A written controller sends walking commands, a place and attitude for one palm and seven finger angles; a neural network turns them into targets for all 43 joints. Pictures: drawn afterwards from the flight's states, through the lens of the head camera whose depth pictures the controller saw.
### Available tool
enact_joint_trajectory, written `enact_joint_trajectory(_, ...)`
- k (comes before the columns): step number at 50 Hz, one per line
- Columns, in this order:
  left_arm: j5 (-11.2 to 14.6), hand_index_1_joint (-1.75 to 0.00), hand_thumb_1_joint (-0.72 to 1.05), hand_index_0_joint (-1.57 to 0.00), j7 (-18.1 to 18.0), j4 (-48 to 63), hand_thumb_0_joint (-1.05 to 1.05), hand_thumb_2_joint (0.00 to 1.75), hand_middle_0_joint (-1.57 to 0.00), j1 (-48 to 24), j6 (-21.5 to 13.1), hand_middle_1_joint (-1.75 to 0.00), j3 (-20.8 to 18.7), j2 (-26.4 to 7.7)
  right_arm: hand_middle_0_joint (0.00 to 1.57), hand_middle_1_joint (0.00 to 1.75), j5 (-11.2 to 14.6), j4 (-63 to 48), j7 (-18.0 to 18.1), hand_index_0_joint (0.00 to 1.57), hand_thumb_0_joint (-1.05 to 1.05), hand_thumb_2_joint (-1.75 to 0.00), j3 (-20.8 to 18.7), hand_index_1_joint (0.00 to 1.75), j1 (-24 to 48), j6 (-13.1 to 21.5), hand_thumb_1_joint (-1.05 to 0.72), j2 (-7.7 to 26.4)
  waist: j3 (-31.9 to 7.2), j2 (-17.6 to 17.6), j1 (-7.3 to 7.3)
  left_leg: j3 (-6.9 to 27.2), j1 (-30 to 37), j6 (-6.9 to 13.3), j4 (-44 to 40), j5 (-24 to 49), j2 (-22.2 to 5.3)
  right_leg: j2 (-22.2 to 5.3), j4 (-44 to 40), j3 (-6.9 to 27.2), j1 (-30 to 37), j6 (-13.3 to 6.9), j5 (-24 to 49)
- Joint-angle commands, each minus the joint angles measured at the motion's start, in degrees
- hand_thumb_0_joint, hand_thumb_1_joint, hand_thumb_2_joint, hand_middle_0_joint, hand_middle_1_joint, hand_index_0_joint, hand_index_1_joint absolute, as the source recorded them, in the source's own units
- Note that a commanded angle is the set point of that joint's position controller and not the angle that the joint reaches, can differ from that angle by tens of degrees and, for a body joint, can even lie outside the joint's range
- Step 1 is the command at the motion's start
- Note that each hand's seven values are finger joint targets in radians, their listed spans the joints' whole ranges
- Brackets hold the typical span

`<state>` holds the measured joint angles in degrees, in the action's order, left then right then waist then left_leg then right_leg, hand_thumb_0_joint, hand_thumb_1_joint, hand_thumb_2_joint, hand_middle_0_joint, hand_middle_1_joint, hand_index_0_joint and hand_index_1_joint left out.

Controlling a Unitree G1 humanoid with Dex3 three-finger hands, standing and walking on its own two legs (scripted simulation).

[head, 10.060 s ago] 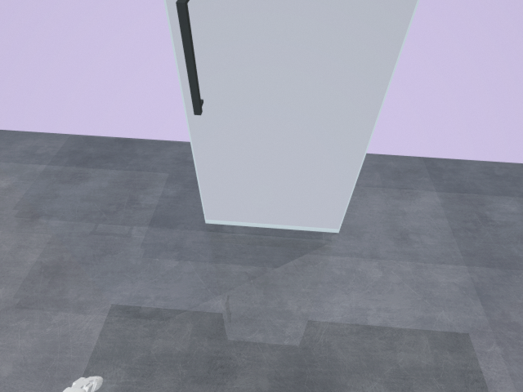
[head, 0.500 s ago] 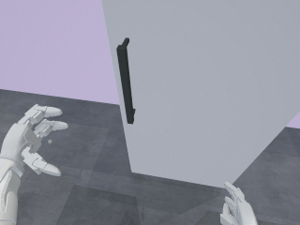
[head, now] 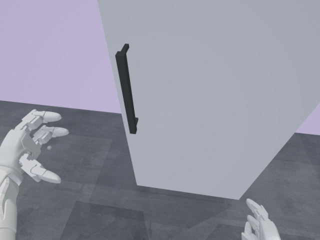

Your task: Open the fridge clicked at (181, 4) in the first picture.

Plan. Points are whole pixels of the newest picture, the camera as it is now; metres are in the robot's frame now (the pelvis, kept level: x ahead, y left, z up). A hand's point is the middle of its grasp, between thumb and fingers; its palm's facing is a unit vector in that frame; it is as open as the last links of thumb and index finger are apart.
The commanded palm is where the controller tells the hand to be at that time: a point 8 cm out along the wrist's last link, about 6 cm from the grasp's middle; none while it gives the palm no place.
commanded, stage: raise the hand to about handle height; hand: left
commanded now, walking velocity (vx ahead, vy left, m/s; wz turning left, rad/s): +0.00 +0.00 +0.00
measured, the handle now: (130, 95) +0.50 +0.14 +0.09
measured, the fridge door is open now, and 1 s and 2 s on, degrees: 0 0 0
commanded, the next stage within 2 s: move the hooked fingers beside the handle in 0.10 s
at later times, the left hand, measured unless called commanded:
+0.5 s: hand (62, 138) +0.30 +0.25 +0.12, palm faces -0.03 -1.00 -0.03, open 14.0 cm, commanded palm +0.27 +0.30 +0.12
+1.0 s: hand (77, 121) +0.36 +0.24 +0.11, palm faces -0.04 -1.00 -0.01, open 14.0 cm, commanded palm +0.33 +0.29 +0.11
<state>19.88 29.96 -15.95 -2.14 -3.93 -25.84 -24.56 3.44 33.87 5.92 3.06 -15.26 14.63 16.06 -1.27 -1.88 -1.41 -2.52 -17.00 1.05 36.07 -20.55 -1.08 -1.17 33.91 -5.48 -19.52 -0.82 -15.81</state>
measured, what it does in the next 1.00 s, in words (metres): stands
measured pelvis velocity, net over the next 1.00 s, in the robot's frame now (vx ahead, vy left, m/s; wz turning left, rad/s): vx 0.00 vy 0.00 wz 0.00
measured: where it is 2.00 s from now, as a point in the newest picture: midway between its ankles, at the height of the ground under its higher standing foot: outside the picture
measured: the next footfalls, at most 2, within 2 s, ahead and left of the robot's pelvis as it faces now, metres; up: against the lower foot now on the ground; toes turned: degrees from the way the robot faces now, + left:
none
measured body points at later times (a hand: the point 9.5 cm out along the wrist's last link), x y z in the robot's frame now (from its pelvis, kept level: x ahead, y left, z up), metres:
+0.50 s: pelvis -0.01 +0.00 +0.00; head +0.00 -0.01 +0.45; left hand +0.30 +0.31 +0.12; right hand +0.16 -0.24 -0.08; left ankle -0.02 +0.10 -0.73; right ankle +0.02 -0.11 -0.73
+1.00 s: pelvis +0.00 +0.00 +0.00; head +0.02 -0.01 +0.45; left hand +0.35 +0.30 +0.12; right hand +0.12 -0.26 -0.09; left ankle -0.02 +0.10 -0.73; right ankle +0.02 -0.11 -0.73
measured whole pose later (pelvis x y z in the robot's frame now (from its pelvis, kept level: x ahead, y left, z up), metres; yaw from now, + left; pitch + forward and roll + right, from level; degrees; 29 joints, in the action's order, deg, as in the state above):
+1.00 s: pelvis +0.00 +0.00 +0.00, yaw +0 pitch +5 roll +0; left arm 16.1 27.6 -35.9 -21.8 -7.4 -22.2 -25.7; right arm 3.6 35.4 6.2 2.8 -17.3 10.6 16.6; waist -1.8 -1.3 1.1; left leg -2.7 -21.6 0.8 37.2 -20.2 -1.0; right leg -1.3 35.8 -5.1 -24.6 -1.1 -15.8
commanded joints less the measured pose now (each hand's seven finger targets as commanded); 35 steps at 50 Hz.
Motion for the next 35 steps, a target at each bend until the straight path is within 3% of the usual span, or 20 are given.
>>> enact_joint_trajectory(1,1.55,-1.2,-0.5,-0.3,0.13,12.07,0.0,0.3,-0.3,-14.04,-3.78,-1.2,-5.0,-15.98,0.2,0.3,0.11,-8.59,0.75,0.2,0.0,-0.9,-2.63,0.3,4.53,3.26,-0.9,7.23,-10.82,-3.63,-0.06,3.21,1.88,0.3,-6.12,14.28,0.95,1.18,-4.22,2.51,6.32,-0.46,10.78)
enact_joint_trajectory(3,1.72,-1.2,-0.5,-0.3,0.55,10.64,0.0,0.3,-0.3,-13.56,-3.56,-1.2,-5.23,-16.27,0.2,0.3,0.06,-8.38,0.61,0.2,0.0,-0.9,-2.54,0.3,4.39,3.09,-0.9,7.42,-10.23,-1.48,-0.09,3.17,1.45,0.52,-6.07,14.79,0.94,1.27,-4.4,2.78,6.71,-0.46,11.8)
enact_joint_trajectory(5,1.6,-1.2,-0.5,-0.3,0.74,10.16,0.0,0.3,-0.3,-13.97,-3.35,-1.2,-4.96,-16.16,0.2,0.3,0.13,-8.55,0.7,0.2,0.0,-0.9,-2.45,0.3,4.73,3.09,-0.9,7.42,-9.95,-3.03,-0.17,3.29,1.25,0.38,-6.2,13.77,1.05,1.21,-4.37,2.7,5.99,-0.53,10.58)
enact_joint_trajectory(7,1.87,-1.2,-0.5,-0.3,0.93,10.02,0.0,0.3,-0.3,-13.63,-3.46,-1.2,-5.71,-16.95,0.2,0.3,-0.07,-8.38,0.6,0.2,0.0,-0.9,-2.53,0.3,4.67,3.13,-0.9,7.49,-10.16,-1.08,-0.38,3.07,1.35,0.52,-5.73,14.57,0.93,1.16,-4.49,2.98,6.83,-0.51,11.53)
enact_joint_trajectory(10,1.91,-1.2,-0.5,-0.3,1.06,10.22,0.0,0.3,-0.3,-14.34,-3.65,-1.2,-4.65,-15.67,0.2,0.3,0.19,-8.51,0.67,0.2,0.0,-0.9,-2.44,0.3,5.02,3.18,-0.9,7.27,-10.08,-2.46,-0.11,3.17,0.97,0.32,-6.08,13.01,1.11,1.15,-4.45,2.86,6.13,-0.39,9.83)
enact_joint_trajectory(11,1.69,-1.2,-0.5,-0.3,1.05,10.73,0.0,0.3,-0.3,-15.92,-3.71,-1.2,-2.48,-13.91,0.2,0.3,0.27,-8.47,0.81,0.2,0.0,-0.9,-2.3,0.3,5.09,3.19,-0.9,7.21,-9.6,-3.46,0.42,3.28,1.41,0.31,-6.25,12.46,1.09,1.21,-4.39,2.59,5.08,-0.45,9.15)
enact_joint_trajectory(13,1.5,-1.2,-0.5,-0.3,0.64,9.67,0.0,0.3,-0.3,-19.69,-3.8,-1.2,-2.66,-15.19,0.2,0.3,0.25,-7.94,1.1,0.2,0.0,-0.9,-2.37,0.3,4.57,2.87,-0.9,7.47,-9.29,-1.26,0.91,3.45,1.15,0.42,-6.24,11.6,0.92,1.37,-4.8,2.84,4.72,-0.37,8.25)
enact_joint_trajectory(17,0.38,-1.2,-0.5,-0.3,-0.23,7.0,0.0,0.3,-0.3,-24.17,-4.14,-1.2,-1.79,-15.82,0.2,0.3,0.21,-7.25,1.53,0.2,0.0,-0.9,-2.27,0.3,4.3,2.54,-0.9,7.63,-9.12,-2.38,1.21,3.59,1.04,0.33,-6.38,9.76,0.85,1.12,-5.03,3.07,3.86,-0.62,5.52)
enact_joint_trajectory(19,-0.08,-1.2,-0.5,-0.3,-0.63,6.83,0.0,0.3,-0.3,-24.51,-4.52,-1.2,-2.02,-15.94,0.2,0.3,0.18,-7.46,1.61,0.2,0.0,-0.9,-2.42,0.3,4.2,2.53,-0.9,7.5,-11.71,-2.83,0.92,3.63,1.67,0.34,-6.37,11.27,1.03,0.95,-4.42,2.96,5.08,-0.62,7.17)
enact_joint_trajectory(22,-0.25,-1.2,-0.5,-0.3,-1.07,4.3,0.0,0.3,-0.3,-25.94,-4.65,-1.2,-0.86,-15.1,0.2,0.3,0.15,-7.19,1.56,0.2,0.0,-0.9,-2.27,0.3,3.73,2.11,-0.9,7.52,-10.74,-1.51,1.01,3.55,1.05,0.19,-6.38,11.53,0.82,1.06,-4.32,2.75,4.79,-0.7,7.5)
enact_joint_trajectory(24,-0.61,-1.2,-0.5,-0.3,-1.41,3.57,0.0,0.3,-0.3,-27.64,-4.64,-1.2,-0.29,-14.74,0.2,0.3,0.29,-7.33,1.47,0.2,0.0,-0.9,-2.2,0.3,3.94,2.0,-0.9,7.45,-11.13,-3.37,1.05,3.5,0.84,0.09,-6.56,11.11,0.94,0.87,-4.13,2.83,4.49,-0.73,7.46)
enact_joint_trajectory(25,-0.75,-1.2,-0.5,-0.3,-1.75,2.71,0.0,0.3,-0.3,-27.69,-4.66,-1.2,-0.34,-14.6,0.2,0.3,0.25,-7.41,1.42,0.2,0.0,-0.9,-2.27,0.3,3.66,1.94,-0.9,7.43,-11.33,-2.59,1.06,3.65,0.89,0.06,-6.72,11.26,0.93,0.88,-4.05,2.65,4.41,-0.73,7.56)
enact_joint_trajectory(26,-0.79,-1.2,-0.5,-0.3,-2.09,2.35,0.0,0.3,-0.3,-27.07,-4.75,-1.2,-1.19,-15.22,0.2,0.3,0.19,-7.46,1.32,0.2,0.0,-0.9,-2.39,0.3,3.52,1.89,-0.9,7.54,-12.19,-2.63,0.7,3.63,0.82,-0.01,-6.67,11.84,0.91,0.8,-3.8,2.64,4.93,-0.77,8.14)
enact_joint_trajectory(27,-0.88,-1.2,-0.5,-0.3,-2.22,1.26,0.0,0.3,-0.3,-25.4,-4.65,-1.2,-2.5,-16.72,0.2,0.3,-0.04,-7.5,1.11,0.2,0.0,-0.9,-2.42,0.3,3.07,1.64,-0.9,7.89,-12.48,-0.36,0.13,3.39,0.26,0.13,-6.29,13.39,0.79,0.92,-3.55,2.78,6.23,-0.86,9.68)
enact_joint_trajectory(29,-0.82,-1.2,-0.5,-0.3,-2.36,1.49,0.0,0.3,-0.3,-24.8,-4.7,-1.2,-2.79,-16.27,0.2,0.3,0.05,-7.93,0.83,0.2,0.0,-0.9,-2.52,0.3,3.05,1.37,-0.9,7.6,-13.96,-1.78,-0.18,2.92,0.15,0.07,-6.15,14.8,0.9,0.74,-3.09,3.0,6.96,-0.75,11.87)
enact_joint_trajectory(32,-0.91,-1.2,-0.5,-0.3,-2.39,-0.2,0.0,0.3,-0.3,-27.12,-4.73,-1.2,-2.17,-16.13,0.2,0.3,-0.01,-7.52,0.72,0.2,0.0,-0.9,-2.65,0.3,2.33,0.78,-0.9,7.88,-12.57,0.4,0.66,2.57,-0.6,0.21,-5.79,15.17,0.69,0.85,-3.16,3.09,6.31,-0.66,12.8)
enact_joint_trajectory(35,-1.22,-1.2,-0.5,-0.3,-2.41,-0.31,0.0,0.3,-0.3,-28.78,-5.4,-1.2,-2.02,-16.1,0.2,0.3,0.1,-7.55,0.72,0.2,0.0,-0.9,-2.84,0.3,1.86,0.56,-0.9,7.81,-13.7,-1.71,1.0,2.39,-0.53,0.22,-5.73,14.2,0.94,0.76,-3.03,3.4,5.99,-0.61,12.16)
